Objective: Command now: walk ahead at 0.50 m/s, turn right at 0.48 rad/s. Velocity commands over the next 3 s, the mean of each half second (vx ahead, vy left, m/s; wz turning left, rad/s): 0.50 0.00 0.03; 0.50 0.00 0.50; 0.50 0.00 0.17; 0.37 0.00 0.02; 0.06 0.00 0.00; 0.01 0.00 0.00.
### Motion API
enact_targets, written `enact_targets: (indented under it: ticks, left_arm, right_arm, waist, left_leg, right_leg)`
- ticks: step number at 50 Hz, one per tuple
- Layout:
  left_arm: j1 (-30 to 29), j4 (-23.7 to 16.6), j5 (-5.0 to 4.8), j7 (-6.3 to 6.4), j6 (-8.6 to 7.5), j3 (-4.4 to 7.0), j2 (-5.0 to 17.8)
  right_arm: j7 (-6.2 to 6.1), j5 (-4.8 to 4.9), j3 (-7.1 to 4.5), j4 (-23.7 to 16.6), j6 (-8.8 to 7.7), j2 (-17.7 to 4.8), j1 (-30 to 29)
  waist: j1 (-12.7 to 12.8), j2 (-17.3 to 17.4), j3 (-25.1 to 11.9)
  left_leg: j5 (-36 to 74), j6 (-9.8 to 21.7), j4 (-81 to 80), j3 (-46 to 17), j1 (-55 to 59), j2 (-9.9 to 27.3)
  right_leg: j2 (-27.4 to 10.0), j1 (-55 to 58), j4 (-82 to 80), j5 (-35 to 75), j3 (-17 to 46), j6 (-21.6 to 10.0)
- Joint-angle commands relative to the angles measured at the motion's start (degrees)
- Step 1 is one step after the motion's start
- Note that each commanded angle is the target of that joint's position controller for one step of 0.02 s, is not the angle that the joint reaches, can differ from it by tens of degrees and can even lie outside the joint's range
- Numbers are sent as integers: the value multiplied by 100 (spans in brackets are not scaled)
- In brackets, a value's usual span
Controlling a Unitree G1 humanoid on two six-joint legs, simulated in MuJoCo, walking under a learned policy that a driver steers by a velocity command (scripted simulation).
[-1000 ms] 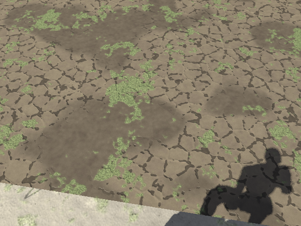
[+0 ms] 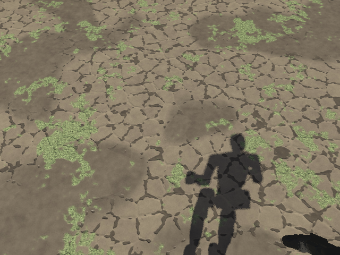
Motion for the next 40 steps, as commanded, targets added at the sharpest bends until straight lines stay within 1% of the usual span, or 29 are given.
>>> enact_targets:
  ticks: [1,2,3,4,5,6,7,8,9,10,11,13,15,16,17,18,20,21,23,24,27,28,31,33,34,35,36,40]
  left_arm:
    - [-428,-523,-9,28,13,222,767]
    - [-532,-515,-40,33,42,203,741]
    - [-590,-495,-88,43,75,192,731]
    - [-505,-466,-124,47,82,172,679]
    - [-495,-529,-171,1,88,113,530]
    - [-820,-594,-130,-38,56,101,559]
    - [-1072,-660,-28,-84,12,105,527]
    - [-1100,-648,31,-119,-30,102,526]
    - [-1032,-620,82,-157,-55,86,496]
    - [-939,-583,131,-172,-70,67,463]
    - [-853,-559,152,-176,-78,55,459]
    - [-825,-549,155,-160,-81,25,453]
    - [-893,-594,141,-127,-95,4,493]
    - [-1052,-695,107,-134,-100,-61,333]
    - [-1095,-725,101,-126,-112,-65,358]
    - [-1124,-749,90,-111,-123,-57,397]
    - [-1164,-789,78,-76,-141,-43,435]
    - [-1208,-818,98,-57,-126,-23,433]
    - [-1153,-843,105,-26,-126,0,407]
    - [-1119,-839,153,-23,-127,-22,329]
    - [-1001,-846,159,-38,-148,18,345]
    - [-1018,-861,155,-25,-185,4,314]
    - [-901,-831,144,-4,-238,42,339]
    - [-825,-811,142,7,-240,70,364]
    - [-757,-817,150,-3,-230,77,360]
    - [-747,-820,150,-2,-222,94,374]
    - [-753,-828,155,9,-215,107,377]
    - [-784,-854,156,14,-187,162,418]
  right_arm:
    - [109,72,-41,-396,-125,-299,-88]
    - [141,80,-5,-367,-175,-173,27]
    - [162,45,33,-306,-219,-47,219]
    - [163,-23,44,-279,-248,-19,382]
    - [189,12,-15,-350,-283,-253,47]
    - [207,57,4,-438,-303,-223,-66]
    - [229,85,30,-419,-355,-361,27]
    - [242,135,33,-411,-375,-434,-2]
    - [246,203,36,-386,-390,-473,-66]
    - [260,233,42,-384,-392,-470,-96]
    - [273,250,47,-396,-384,-457,-144]
    - [310,270,49,-418,-356,-411,-152]
    - [336,268,51,-438,-326,-360,-87]
    - [331,236,84,-462,-301,-273,-55]
    - [331,210,87,-460,-287,-238,27]
    - [332,188,82,-464,-279,-240,88]
    - [338,158,55,-471,-278,-290,154]
    - [334,154,30,-461,-309,-353,178]
    - [326,162,-3,-461,-322,-411,192]
    - [339,156,-3,-491,-292,-402,161]
    - [322,205,-45,-562,-222,-478,47]
    - [288,264,-61,-621,-180,-454,-71]
    - [247,277,-97,-652,-125,-483,-71]
    - [238,282,-114,-664,-113,-475,-60]
    - [227,264,-103,-674,-112,-436,-58]
    - [225,266,-103,-679,-108,-429,-51]
    - [225,289,-115,-632,-112,-449,3]
    - [227,312,-149,-634,-94,-536,36]
  waist:
    - [36,-516,-944]
    - [-46,-461,-924]
    - [-123,-380,-918]
    - [-107,-233,-984]
    - [9,440,-926]
    - [-150,620,-746]
    - [-176,672,-609]
    - [-91,504,-476]
    - [30,397,-410]
    - [103,360,-396]
    - [189,289,-384]
    - [213,141,-338]
    - [166,-186,-280]
    - [139,-368,-301]
    - [79,-542,-339]
    - [31,-635,-351]
    - [-43,-604,-379]
    - [-99,-474,-398]
    - [-84,-261,-484]
    - [-85,-188,-546]
    - [-67,30,-542]
    - [-75,13,-536]
    - [-110,-76,-623]
    - [-131,-159,-708]
    - [-163,-112,-717]
    - [-177,-140,-741]
    - [-187,-199,-751]
    - [-244,-78,-753]
  left_leg:
    - [68,214,-833,107,812,5]
    - [312,320,-1262,183,1239,32]
    - [586,459,-1683,313,1824,46]
    - [563,644,-1689,241,2475,219]
    - [363,842,-1684,-160,2558,407]
    - [202,1011,-2156,-626,2292,722]
    - [194,1111,-2511,-1012,1825,966]
    - [198,1158,-2709,-1233,1445,1046]
    - [178,1136,-2740,-1244,1194,954]
    - [148,1090,-2725,-1214,1040,818]
    - [89,1039,-2678,-1124,993,687]
    - [-33,983,-2540,-1013,888,497]
    - [-23,925,-2261,-800,933,274]
    - [168,836,-2081,-668,912,187]
    - [241,795,-1940,-574,987,86]
    - [320,774,-1827,-515,1062,20]
    - [442,775,-1723,-508,1128,-42]
    - [571,768,-1710,-555,1118,-52]
    - [737,826,-1732,-717,1060,-23]
    - [791,857,-1760,-840,1016,0]
    - [1016,934,-1783,-1113,770,43]
    - [1064,905,-1821,-1235,662,75]
    - [1153,870,-1696,-1290,501,-3]
    - [1200,853,-1532,-1228,433,-87]
    - [1197,868,-1464,-1151,383,-131]
    - [1234,877,-1408,-1150,338,-148]
    - [1267,906,-1391,-1191,284,-129]
    - [1647,985,-1381,-1410,107,-125]
  right_leg:
    - [-1475,662,-1315,-478,2150,-315]
    - [-1444,497,-1339,-815,2183,-264]
    - [-1352,218,-1293,-1036,2134,-169]
    - [-1226,-165,-1115,-1225,2007,-59]
    - [-852,-519,-1109,-1683,1378,175]
    - [-610,-459,-633,-1349,874,313]
    - [-487,-98,-298,-938,500,362]
    - [-507,236,-258,-712,297,399]
    - [-616,551,-305,-597,114,414]
    - [-697,785,-305,-648,-3,409]
    - [-755,868,-280,-736,-49,397]
    - [-870,952,-305,-894,-85,393]
    - [-1029,814,-499,-1124,47,374]
    - [-1113,864,-595,-1070,122,372]
    - [-1207,816,-727,-1197,223,345]
    - [-1281,766,-836,-1298,293,321]
    - [-1353,780,-872,-1279,296,300]
    - [-1339,865,-711,-1006,212,324]
    - [-1250,1042,-441,-715,-58,383]
    - [-1215,1140,-332,-606,-198,413]
    - [-1135,1368,-6,-351,-479,500]
    - [-1129,1533,16,-107,-525,531]
    - [-1255,1854,102,383,-568,515]
    - [-1384,2024,133,728,-575,480]
    - [-1454,2044,167,820,-615,468]
    - [-1494,2088,197,922,-645,460]
    - [-1495,2145,207,918,-688,459]
    - [-1462,2205,368,956,-879,475]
